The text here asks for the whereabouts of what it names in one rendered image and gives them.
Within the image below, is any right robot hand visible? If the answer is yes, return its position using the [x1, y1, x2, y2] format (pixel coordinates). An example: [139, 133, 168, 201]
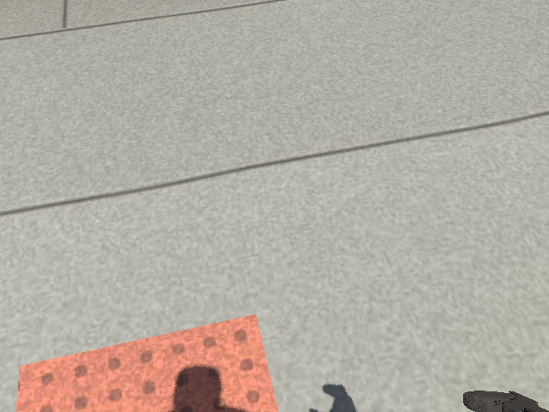
[463, 391, 549, 412]

